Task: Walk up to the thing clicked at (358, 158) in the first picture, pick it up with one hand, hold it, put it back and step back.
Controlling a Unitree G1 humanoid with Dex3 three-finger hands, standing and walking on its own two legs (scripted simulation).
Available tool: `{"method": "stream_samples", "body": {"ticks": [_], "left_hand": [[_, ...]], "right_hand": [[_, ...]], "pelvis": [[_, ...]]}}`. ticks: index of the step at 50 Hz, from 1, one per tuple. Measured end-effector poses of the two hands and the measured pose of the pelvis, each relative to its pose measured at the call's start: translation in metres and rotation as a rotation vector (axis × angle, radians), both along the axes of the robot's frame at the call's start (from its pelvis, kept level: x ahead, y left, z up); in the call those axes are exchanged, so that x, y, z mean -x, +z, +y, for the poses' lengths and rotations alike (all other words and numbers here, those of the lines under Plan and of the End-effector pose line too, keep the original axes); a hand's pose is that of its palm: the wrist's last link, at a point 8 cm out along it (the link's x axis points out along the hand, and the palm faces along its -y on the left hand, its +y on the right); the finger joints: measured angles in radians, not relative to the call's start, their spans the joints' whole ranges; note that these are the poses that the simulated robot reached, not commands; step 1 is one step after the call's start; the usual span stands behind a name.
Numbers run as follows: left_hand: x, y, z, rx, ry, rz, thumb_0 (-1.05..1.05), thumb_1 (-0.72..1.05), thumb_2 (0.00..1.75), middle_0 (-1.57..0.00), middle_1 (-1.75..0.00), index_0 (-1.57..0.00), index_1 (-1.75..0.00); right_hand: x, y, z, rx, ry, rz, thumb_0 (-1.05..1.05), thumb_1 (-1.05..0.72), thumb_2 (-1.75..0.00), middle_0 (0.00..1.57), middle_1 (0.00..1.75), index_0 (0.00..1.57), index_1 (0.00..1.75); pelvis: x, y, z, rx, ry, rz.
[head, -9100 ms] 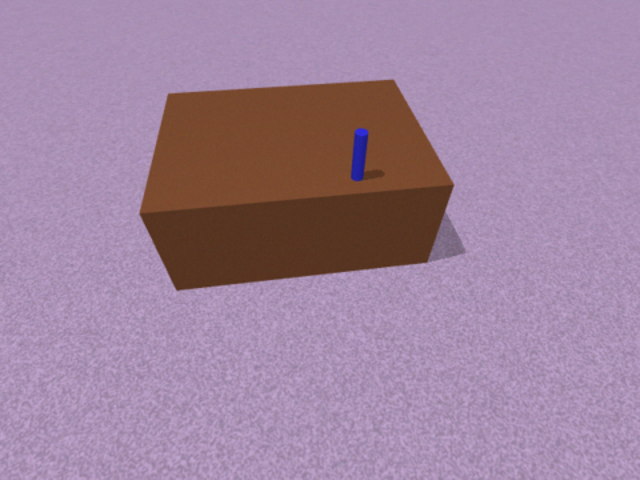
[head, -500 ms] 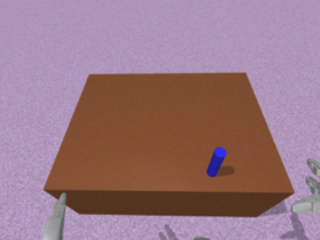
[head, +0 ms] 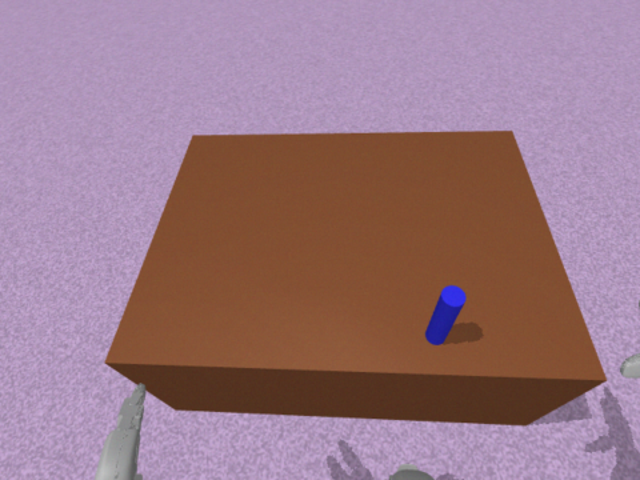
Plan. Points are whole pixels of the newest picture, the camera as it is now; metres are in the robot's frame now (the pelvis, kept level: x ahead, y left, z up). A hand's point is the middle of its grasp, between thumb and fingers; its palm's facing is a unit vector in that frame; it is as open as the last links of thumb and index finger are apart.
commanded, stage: go down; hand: right
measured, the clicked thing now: (443, 317) +0.43 -0.20 -0.23
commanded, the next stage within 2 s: approach in 0.74 s
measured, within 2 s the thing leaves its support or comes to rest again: neither
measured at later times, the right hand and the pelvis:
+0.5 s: hand out of the picture +0.33 -0.38 +0.02, palm faces +0.19 +0.98 -0.10, open 17.3 cm; pelvis +0.00 -0.01 +0.00, yaw +0 degrees
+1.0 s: hand out of the picture +0.35 -0.38 +0.03, palm faces +0.19 +0.98 -0.05, open 17.5 cm; pelvis +0.00 -0.01 -0.01, yaw +1 degrees
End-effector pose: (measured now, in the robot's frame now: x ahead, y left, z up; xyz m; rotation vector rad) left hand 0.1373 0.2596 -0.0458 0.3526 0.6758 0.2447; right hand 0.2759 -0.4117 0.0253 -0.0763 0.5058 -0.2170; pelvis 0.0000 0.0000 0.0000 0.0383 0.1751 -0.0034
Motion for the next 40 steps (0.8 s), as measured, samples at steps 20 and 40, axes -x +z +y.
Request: {"method": "stream_samples", "body": {"ticks": [20,40], "left_hand": [[-0.003,0.0,0.0,-0.011,0.009,0.033,-0.01,-0.53,0.06,-0.06,-0.06,-0.07,-0.06],[0.0,0.001,-0.008,-0.006,0.001,0.032,-0.01,-0.53,0.06,-0.06,-0.05,-0.07,-0.06]], "right_hand": [[-0.02,0.008,-0.011,-0.007,0.008,-0.071,-0.01,0.51,-0.06,0.05,0.05,0.05,0.05],[-0.039,0.019,-0.019,-0.021,0.011,-0.137,-0.01,0.53,-0.06,0.05,0.05,0.05,0.05]], "pelvis": [[-0.004,0.0,-0.004,-0.008,0.001,0.02],[-0.002,-0.002,-0.008,-0.015,0.003,0.033]]}}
